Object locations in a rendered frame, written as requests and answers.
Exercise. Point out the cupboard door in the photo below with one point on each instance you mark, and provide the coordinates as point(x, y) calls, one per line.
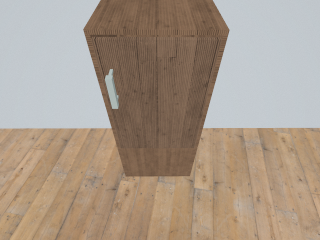
point(162, 85)

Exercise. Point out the handle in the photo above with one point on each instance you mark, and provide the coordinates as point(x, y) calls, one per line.
point(109, 80)

